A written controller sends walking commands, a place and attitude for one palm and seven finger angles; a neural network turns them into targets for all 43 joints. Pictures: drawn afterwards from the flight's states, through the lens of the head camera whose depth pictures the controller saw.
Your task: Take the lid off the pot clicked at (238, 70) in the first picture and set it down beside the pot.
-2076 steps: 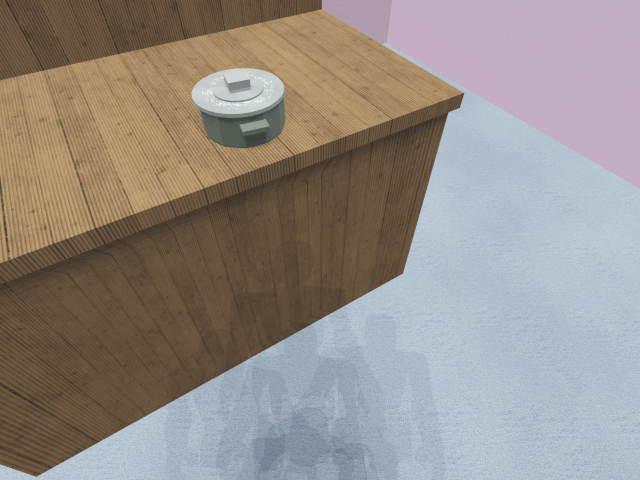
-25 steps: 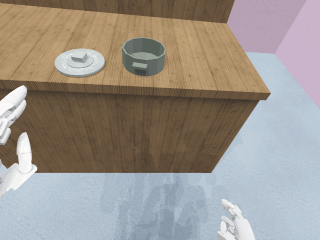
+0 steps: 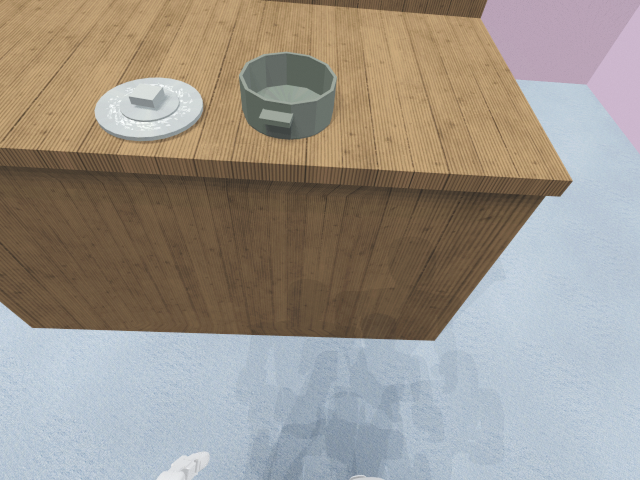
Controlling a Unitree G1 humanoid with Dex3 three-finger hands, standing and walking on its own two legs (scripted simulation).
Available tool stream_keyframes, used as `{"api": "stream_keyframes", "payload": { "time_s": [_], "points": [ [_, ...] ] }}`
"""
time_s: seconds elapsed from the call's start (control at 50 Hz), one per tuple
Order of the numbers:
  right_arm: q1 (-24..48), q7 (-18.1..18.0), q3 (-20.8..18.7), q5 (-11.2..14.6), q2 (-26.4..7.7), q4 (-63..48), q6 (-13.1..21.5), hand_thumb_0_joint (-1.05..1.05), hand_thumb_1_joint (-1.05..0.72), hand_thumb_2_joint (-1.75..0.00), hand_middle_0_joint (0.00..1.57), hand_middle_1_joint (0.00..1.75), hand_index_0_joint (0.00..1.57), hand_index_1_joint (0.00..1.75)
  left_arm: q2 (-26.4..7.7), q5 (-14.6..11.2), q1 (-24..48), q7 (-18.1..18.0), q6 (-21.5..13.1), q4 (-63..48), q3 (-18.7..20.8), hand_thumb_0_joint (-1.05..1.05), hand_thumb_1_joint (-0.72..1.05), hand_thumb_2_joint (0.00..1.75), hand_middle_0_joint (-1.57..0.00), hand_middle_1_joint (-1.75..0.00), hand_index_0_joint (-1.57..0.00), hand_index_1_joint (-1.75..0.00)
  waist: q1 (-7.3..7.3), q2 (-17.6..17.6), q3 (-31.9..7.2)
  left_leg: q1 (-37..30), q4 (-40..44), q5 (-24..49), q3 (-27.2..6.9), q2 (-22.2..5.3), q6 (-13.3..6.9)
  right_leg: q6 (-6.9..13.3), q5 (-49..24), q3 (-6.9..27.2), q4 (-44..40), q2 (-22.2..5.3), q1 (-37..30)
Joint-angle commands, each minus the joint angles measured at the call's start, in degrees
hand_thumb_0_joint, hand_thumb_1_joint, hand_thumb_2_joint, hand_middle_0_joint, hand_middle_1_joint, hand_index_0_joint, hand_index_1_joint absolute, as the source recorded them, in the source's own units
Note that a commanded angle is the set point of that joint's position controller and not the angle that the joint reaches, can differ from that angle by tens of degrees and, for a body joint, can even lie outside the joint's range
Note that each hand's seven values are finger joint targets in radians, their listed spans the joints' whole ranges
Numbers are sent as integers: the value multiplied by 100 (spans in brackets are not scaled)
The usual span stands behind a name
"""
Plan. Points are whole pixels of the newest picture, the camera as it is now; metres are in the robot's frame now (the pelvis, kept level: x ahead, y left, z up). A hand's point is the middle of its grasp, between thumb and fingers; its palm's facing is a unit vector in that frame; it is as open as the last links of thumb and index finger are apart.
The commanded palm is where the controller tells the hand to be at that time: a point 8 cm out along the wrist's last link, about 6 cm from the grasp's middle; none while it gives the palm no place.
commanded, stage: stop stepping back and stand still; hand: left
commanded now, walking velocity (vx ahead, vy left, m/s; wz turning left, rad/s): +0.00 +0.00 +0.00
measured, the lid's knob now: (147, 95) +0.70 +0.32 +0.06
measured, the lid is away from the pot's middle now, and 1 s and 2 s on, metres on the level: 0.25 0.25 0.25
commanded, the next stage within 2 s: let the arm hang, fingers relaxed in 0.58 s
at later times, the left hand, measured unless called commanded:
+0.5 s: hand out of the picture +0.09 +0.18 -0.15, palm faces +0.05 -0.97 -0.23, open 7.4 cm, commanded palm none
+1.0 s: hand out of the picture +0.07 +0.17 -0.16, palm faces +0.05 -0.98 -0.19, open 7.3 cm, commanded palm none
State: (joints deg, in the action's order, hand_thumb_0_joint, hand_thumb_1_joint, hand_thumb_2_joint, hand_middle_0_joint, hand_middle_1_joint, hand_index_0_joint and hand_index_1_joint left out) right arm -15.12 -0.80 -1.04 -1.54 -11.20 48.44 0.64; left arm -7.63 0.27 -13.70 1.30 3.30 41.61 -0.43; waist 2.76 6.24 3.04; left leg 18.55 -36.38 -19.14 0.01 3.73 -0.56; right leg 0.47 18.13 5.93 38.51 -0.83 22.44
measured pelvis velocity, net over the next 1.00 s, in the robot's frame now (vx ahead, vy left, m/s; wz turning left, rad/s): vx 0.05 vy -0.01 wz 0.02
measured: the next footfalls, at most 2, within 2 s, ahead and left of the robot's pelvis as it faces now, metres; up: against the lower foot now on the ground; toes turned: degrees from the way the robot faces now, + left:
none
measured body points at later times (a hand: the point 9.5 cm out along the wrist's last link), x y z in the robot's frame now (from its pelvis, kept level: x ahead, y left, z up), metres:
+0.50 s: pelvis +0.04 -0.01 +0.02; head +0.06 -0.01 +0.47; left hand +0.09 +0.23 -0.13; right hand +0.05 -0.23 -0.14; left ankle -0.01 +0.10 -0.72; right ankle +0.03 -0.12 -0.72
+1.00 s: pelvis +0.05 -0.01 +0.02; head +0.07 +0.00 +0.47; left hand +0.07 +0.22 -0.14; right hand +0.04 -0.22 -0.14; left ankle -0.01 +0.10 -0.72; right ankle +0.03 -0.12 -0.72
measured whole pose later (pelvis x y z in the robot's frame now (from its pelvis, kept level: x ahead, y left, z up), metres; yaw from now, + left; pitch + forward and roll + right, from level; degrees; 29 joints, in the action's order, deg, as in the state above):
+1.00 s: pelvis +0.05 -0.01 +0.02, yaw +1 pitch +0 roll -1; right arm -17.0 -2.5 -1.9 -0.6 -6.9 60.9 -0.3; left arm -9.4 0.0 -12.8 -2.0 0.4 62.1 1.4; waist 0.9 0.1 3.6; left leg 7.3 -27.4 -19.6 0.4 -0.3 -0.7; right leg 0.8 15.8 2.7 26.9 2.5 10.5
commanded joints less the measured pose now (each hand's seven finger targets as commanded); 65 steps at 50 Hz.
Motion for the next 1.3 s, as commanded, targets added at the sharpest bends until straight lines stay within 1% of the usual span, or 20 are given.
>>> {"api": "stream_keyframes", "payload": {
  "time_s": [0.0,0.02,0.04,0.06,0.1,0.12,0.14,0.16,0.18,0.24,0.34,0.44,0.56,0.62,0.66,0.84,0.96,1.04,1.16,1.28],
  "points": [
    [-299,23,-263,118,-482,-114,49,0,-90,-90,20,30,20,30,-1710,70,243,-211,-416,13,326,0,90,90,-20,-30,-20,-30,35,-899,-551,-121,-772,-646,41,-184,19,972,122,1805,-2209,-1505,-514],
    [-359,-13,-305,66,-354,-26,33,0,-90,-90,20,30,20,30,-1327,90,240,-239,-445,14,438,0,90,90,-20,-30,-20,-30,41,-802,-674,-121,-705,-351,-71,-228,-4,963,-72,1825,-2088,-1261,-544],
    [-462,-33,-326,47,-337,54,22,0,-90,-90,20,30,20,30,-1255,96,328,-282,-456,94,464,0,90,90,-20,-30,-20,-30,47,-500,-732,-155,-591,-72,-106,-337,-27,927,-645,1656,-1873,-1205,-711],
    [-604,-41,-313,63,-344,137,-4,0,-90,-90,20,30,20,30,-1229,68,476,-305,-436,228,399,0,90,90,-20,-30,-20,-30,105,-125,-715,-436,-293,289,-134,-483,-66,819,-1107,1178,-1712,-1060,-638],
    [-758,-61,-273,66,-339,314,2,0,-90,-90,20,30,20,30,-930,11,435,-316,-385,446,353,0,90,90,-20,-30,-20,-30,31,-513,-688,-742,664,1183,-478,-783,-198,464,-1330,348,-1252,-515,-699],
    [-644,-90,-284,54,-444,342,15,0,-90,-90,20,30,20,30,-866,-21,278,-294,-359,558,332,0,90,90,-20,-30,-20,-30,-112,-1124,-664,-678,897,1627,-783,-1018,-316,285,-1409,25,-986,-251,-815],
    [-564,-118,-290,56,-500,385,22,0,-90,-90,20,30,20,30,-874,-35,228,-284,-347,688,327,0,90,90,-20,-30,-20,-30,-172,-1535,-640,-593,1065,2032,-888,-1148,-399,178,-1462,-214,-829,-128,-1029],
    [-490,-142,-289,63,-518,393,17,0,-90,-90,20,30,20,30,-876,-40,183,-281,-338,797,315,0,90,90,-20,-30,-20,-30,-234,-1679,-509,-534,1168,2309,-900,-1207,-451,129,-1449,-288,-803,-78,-1103],
    [-541,-160,-285,67,-472,427,16,0,-90,-90,20,30,20,30,-872,-41,168,-283,-338,896,304,0,90,90,-20,-30,-20,-30,-235,-1431,-499,-564,1173,2486,-817,-1202,-441,131,-1530,-318,-833,-49,-1217],
    [-644,-167,-286,102,-394,532,-4,0,-90,-90,20,30,20,30,-889,-33,111,-303,-351,1144,287,0,90,90,-20,-30,-20,-30,-223,-737,-581,-656,1039,1918,-524,-1016,-294,195,-1794,-112,-1147,-195,-1432],
    [-706,-146,-279,103,-281,716,-43,0,-90,-90,20,30,20,30,-901,-19,137,-346,-366,1350,286,0,90,90,-20,-30,-20,-30,-153,-347,-360,-706,1056,1389,-339,-878,-222,231,-1927,77,-1374,-300,-1380],
    [-644,-146,-267,103,-216,866,-55,0,-90,-90,20,30,20,30,-856,-11,90,-369,-374,1489,284,0,90,90,-20,-30,-20,-30,-144,-332,-117,-804,1114,1378,-290,-864,-212,222,-1939,113,-1470,-305,-1236],
    [-551,-165,-257,107,-194,937,-33,0,-90,-90,20,30,20,30,-808,1,13,-366,-375,1603,283,0,90,90,-20,-30,-20,-30,-162,-735,-27,-935,1244,1465,-321,-925,-236,218,-1782,44,-1462,-255,-1131],
    [-522,-184,-247,101,-205,957,-14,0,-90,-90,20,30,20,30,-765,-4,-44,-353,-386,1670,294,0,90,90,-20,-30,-20,-30,-167,-898,-162,-1028,1234,1659,-328,-951,-247,225,-1916,27,-1422,-251,-1218],
    [-525,-191,-246,109,-184,967,-24,0,-90,-90,20,30,20,30,-760,3,-13,-353,-376,1674,291,0,90,90,-20,-30,-20,-30,-166,-888,-11,-944,1288,1554,-342,-962,-247,218,-1812,-7,-1443,-235,-1170],
    [-576,-206,-235,112,-190,1033,-10,0,-90,-90,20,30,20,30,-718,-11,-103,-353,-395,1783,284,0,90,90,-20,-30,-20,-30,-170,-653,-177,-1024,1216,1718,-314,-930,-229,222,-2099,14,-1455,-282,-1336],
    [-627,-213,-235,117,-137,1103,-14,0,-90,-90,20,30,20,30,-676,-6,-111,-370,-382,1818,281,0,90,90,-20,-30,-20,-30,-171,-652,-46,-1027,1290,1681,-332,-943,-244,214,-1988,-19,-1453,-261,-1256],
    [-667,-221,-229,114,-123,1143,0,0,-90,-90,20,30,20,30,-659,-19,-145,-371,-395,1845,291,0,90,90,-20,-30,-20,-30,-175,-669,-177,-1077,1256,1815,-314,-942,-240,217,-2132,-13,-1441,-281,-1358],
    [-683,-227,-231,113,-81,1186,-8,0,-90,-90,20,30,20,30,-624,-5,-135,-378,-379,1854,286,0,90,90,-20,-30,-20,-30,-165,-800,13,-1047,1332,1714,-325,-954,-248,212,-1974,-36,-1442,-247,-1217],
    [-738,-237,-223,111,-82,1207,8,0,-90,-90,20,30,20,30,-614,-10,-134,-379,-380,1860,297,0,90,90,-20,-30,-20,-30,-160,-734,-101,-1111,1348,1847,-336,-982,-256,204,-2035,-59,-1402,-237,-1278]
  ]
}}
